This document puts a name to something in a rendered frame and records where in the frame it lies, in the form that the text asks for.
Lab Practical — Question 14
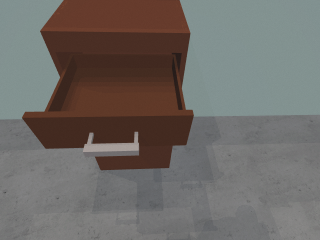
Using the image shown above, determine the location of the drawer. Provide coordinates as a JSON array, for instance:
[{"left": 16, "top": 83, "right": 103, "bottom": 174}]
[{"left": 22, "top": 53, "right": 194, "bottom": 149}]

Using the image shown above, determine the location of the cabinet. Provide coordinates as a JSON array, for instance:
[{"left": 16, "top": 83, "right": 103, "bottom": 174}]
[{"left": 40, "top": 0, "right": 191, "bottom": 170}]

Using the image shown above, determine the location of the handle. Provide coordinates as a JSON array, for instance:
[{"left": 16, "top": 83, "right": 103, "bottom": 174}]
[{"left": 83, "top": 131, "right": 139, "bottom": 157}]

